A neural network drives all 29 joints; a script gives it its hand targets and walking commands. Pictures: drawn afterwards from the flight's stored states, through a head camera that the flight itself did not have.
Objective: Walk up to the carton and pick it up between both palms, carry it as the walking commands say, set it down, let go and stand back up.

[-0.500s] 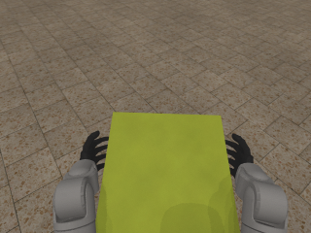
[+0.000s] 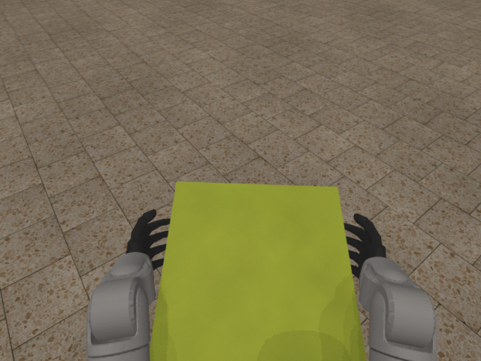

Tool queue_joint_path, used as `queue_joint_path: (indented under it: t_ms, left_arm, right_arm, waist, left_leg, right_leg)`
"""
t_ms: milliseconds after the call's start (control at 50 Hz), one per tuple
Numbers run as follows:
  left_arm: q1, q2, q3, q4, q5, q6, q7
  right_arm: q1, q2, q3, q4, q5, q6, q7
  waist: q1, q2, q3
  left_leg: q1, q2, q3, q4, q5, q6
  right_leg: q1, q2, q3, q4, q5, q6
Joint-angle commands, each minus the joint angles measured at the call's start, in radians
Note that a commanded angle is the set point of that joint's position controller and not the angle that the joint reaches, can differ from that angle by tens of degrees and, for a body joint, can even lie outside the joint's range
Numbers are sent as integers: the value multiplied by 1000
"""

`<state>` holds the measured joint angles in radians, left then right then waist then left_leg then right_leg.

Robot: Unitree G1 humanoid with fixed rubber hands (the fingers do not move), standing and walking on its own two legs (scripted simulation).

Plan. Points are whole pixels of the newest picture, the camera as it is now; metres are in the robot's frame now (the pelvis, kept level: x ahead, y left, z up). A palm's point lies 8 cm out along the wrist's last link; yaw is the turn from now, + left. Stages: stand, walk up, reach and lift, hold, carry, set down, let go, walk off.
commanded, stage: carry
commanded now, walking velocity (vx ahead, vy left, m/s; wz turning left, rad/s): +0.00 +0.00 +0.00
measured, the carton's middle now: (252, 284) +0.27 +0.00 +0.00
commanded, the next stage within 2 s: hold in 1.90 s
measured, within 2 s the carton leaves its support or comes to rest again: neither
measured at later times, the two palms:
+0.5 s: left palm (154, 271) +0.26 +0.16 +0.04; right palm (366, 271) +0.27 -0.18 +0.04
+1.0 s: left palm (147, 290) +0.23 +0.16 +0.05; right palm (372, 290) +0.24 -0.18 +0.05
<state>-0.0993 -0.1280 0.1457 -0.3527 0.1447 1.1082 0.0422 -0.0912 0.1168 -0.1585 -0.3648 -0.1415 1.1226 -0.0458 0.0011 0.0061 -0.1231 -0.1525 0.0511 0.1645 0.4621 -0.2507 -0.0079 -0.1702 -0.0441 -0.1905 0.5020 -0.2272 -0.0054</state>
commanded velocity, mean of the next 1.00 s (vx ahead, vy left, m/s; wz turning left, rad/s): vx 0.00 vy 0.00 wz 0.00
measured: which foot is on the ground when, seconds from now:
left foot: down 0.00-1.00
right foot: down 0.00-0.04, up 0.06-0.14, down 0.16-1.00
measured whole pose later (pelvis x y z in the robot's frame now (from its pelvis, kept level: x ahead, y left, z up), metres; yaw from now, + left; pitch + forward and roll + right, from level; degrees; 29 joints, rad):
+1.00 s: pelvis -0.04 -0.02 -0.02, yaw +2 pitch +2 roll +0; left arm -0.14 -0.13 0.18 -0.09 0.18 0.94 0.04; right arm -0.14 0.12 -0.18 -0.11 -0.19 0.96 -0.04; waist 0.00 0.01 -0.13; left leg -0.17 0.05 0.10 0.51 -0.38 -0.02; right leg -0.38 -0.03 -0.17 0.51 -0.18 -0.06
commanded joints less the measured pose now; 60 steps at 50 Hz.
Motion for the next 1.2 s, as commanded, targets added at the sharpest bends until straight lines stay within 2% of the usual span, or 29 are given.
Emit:
queue_joint_path:
  t_ms: [0,20,40,60,80,100,120,140,160,180,200,220,240,260,280,300,320,340,380,440,580,720,820,1180]
  left_arm:
    - [-341,-683,-614,70,-318,14,-226]
    - [-365,-666,-575,121,-284,-18,-226]
    - [-422,-676,-607,53,-316,-31,-225]
    - [-416,-693,-602,67,-314,-44,-227]
    - [-418,-720,-633,12,-345,-41,-229]
    - [-389,-707,-583,91,-301,-55,-228]
    - [-414,-726,-647,-26,-344,-53,-226]
    - [-402,-735,-665,-55,-356,-41,-222]
    - [-292,-655,-475,296,-181,-77,-223]
    - [-345,-672,-517,205,-223,-113,-220]
    - [-429,-744,-654,-19,-353,-96,-217]
    - [-434,-757,-650,2,-363,-73,-217]
    - [-385,-733,-569,148,-290,-82,-217]
    - [-383,-719,-551,169,-270,-101,-218]
    - [-396,-725,-570,136,-283,-113,-217]
    - [-429,-753,-629,43,-333,-109,-217]
    - [-421,-751,-624,61,-330,-104,-217]
    - [-385,-721,-569,158,-280,-114,-219]
    - [-405,-720,-596,115,-298,-129,-221]
    - [-400,-717,-584,148,-285,-140,-224]
    - [-424,-717,-579,172,-275,-146,-223]
    - [-446,-722,-562,206,-267,-149,-220]
    - [-460,-727,-555,220,-268,-154,-221]
    - [-461,-731,-563,221,-277,-178,-226]
  right_arm:
    - [-376,679,643,69,335,2,235]
    - [-374,655,599,131,298,-32,239]
    - [-398,657,628,63,324,-51,238]
    - [-393,678,625,67,313,-63,239]
    - [-408,705,668,-3,338,-60,238]
    - [-387,687,620,74,294,-74,238]
    - [-409,700,679,-28,349,-73,241]
    - [-421,707,705,-56,374,-60,243]
    - [-331,621,515,270,214,-92,244]
    - [-396,632,589,138,274,-113,245]
    - [-493,696,749,-109,410,-92,244]
    - [-503,718,746,-88,417,-72,243]
    - [-449,700,653,75,347,-81,248]
    - [-436,686,628,112,323,-100,250]
    - [-447,687,638,83,328,-112,251]
    - [-469,709,686,-3,366,-109,248]
    - [-453,708,672,16,357,-104,244]
    - [-408,681,611,120,300,-116,242]
    - [-414,682,631,87,308,-133,238]
    - [-400,675,608,125,283,-148,236]
    - [-436,674,604,142,282,-156,241]
    - [-469,685,598,175,286,-159,247]
    - [-481,692,592,192,284,-164,247]
    - [-480,695,596,196,276,-190,241]
  waist:
    - [-18,-4,-191]
    - [-29,107,-180]
    - [-42,206,-137]
    - [-45,153,-128]
    - [-38,123,-143]
    - [-24,108,-173]
    - [-12,106,-230]
    - [-4,78,-271]
    - [-9,-6,-274]
    - [-10,-83,-259]
    - [-9,-111,-226]
    - [-10,-102,-216]
    - [-8,-67,-224]
    - [-8,-47,-237]
    - [-8,-41,-241]
    - [-7,-23,-248]
    - [-8,-14,-263]
    - [-9,-10,-271]
    - [-11,-12,-273]
    - [-11,-2,-251]
    - [-9,8,-173]
    - [-6,9,-134]
    - [-5,6,-138]
    - [-2,-7,-179]
  left_leg:
    - [130,-19,42,-154,609,-4]
    - [363,47,-32,-86,966,32]
    - [578,148,-144,7,1338,100]
    - [567,196,-201,22,1321,137]
    - [474,193,-180,17,1141,134]
    - [347,153,-114,24,927,100]
    - [195,128,-76,26,670,53]
    - [63,105,-76,36,419,22]
    - [-20,72,-63,69,128,2]
    - [-76,50,-78,83,-31,-11]
    - [-107,50,-86,89,-79,-15]
    - [-96,52,-93,80,-63,-14]
    - [-71,59,-101,66,20,-12]
    - [-50,70,-107,60,137,-10]
    - [-45,74,-113,53,203,-8]
    - [-26,81,-116,58,262,-8]
    - [-4,84,-113,66,289,-9]
    - [5,82,-107,72,290,-11]
    - [-1,80,-108,63,272,-11]
    - [-5,83,-113,39,248,-5]
    - [-54,91,-133,-24,125,9]
    - [-97,91,-145,-59,37,20]
    - [-105,90,-148,-60,27,24]
    - [-106,84,-148,-35,48,26]
  right_leg:
    - [63,-52,26,246,907,-8]
    - [-225,3,-3,269,384,12]
    - [-534,61,-35,212,-265,23]
    - [-544,52,26,129,-305,2]
    - [-436,39,56,3,-234,-14]
    - [-256,38,48,-135,-45,-24]
    - [-37,11,61,-172,226,-27]
    - [110,-38,98,-94,413,-44]
    - [145,-143,195,2,739,-91]
    - [147,-193,253,26,851,-136]
    - [116,-200,254,19,805,-145]
    - [80,-181,238,8,722,-135]
    - [64,-158,220,16,675,-123]
    - [57,-133,193,37,677,-103]
    - [47,-114,174,44,649,-86]
    - [42,-108,166,49,652,-78]
    - [42,-104,166,55,655,-80]
    - [47,-103,165,57,663,-82]
    - [53,-105,164,55,660,-81]
    - [37,-97,161,33,551,-75]
    - [-7,-88,161,-25,299,-61]
    - [-24,-89,164,-55,166,-54]
    - [-24,-93,166,-60,156,-52]
    - [-4,-103,173,-51,237,-59]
